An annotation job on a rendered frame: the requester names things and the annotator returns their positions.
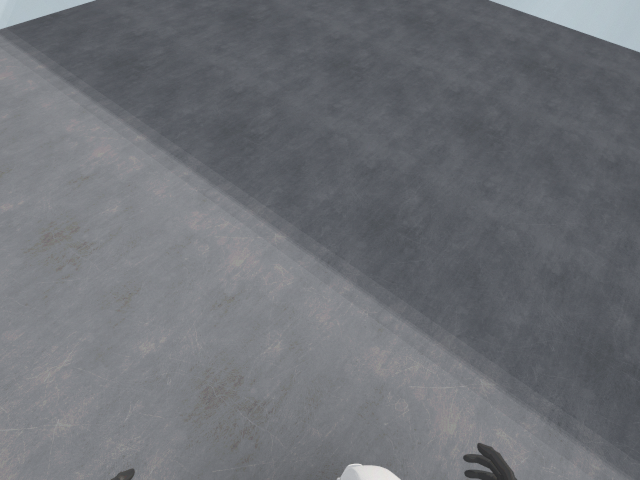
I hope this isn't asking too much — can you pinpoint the right robot shin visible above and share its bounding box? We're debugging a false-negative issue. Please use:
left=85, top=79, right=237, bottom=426
left=340, top=464, right=362, bottom=478

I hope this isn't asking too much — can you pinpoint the robot right hand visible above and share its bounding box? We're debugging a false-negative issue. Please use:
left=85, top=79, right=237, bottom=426
left=463, top=443, right=517, bottom=480

